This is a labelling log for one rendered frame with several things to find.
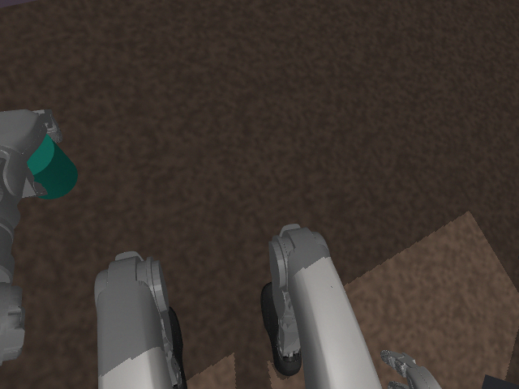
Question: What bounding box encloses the can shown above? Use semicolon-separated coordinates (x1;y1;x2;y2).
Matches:
27;134;78;199

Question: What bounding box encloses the right robot hand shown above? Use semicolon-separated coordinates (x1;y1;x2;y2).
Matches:
380;350;442;389

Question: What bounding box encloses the right robot foot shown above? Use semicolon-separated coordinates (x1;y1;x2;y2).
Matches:
260;282;302;376

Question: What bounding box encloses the left robot foot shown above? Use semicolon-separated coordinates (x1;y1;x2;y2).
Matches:
168;306;187;389

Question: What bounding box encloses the left robot hand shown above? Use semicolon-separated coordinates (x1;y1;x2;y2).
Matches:
0;109;62;199

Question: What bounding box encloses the left robot arm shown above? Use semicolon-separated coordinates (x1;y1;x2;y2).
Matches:
0;146;28;366

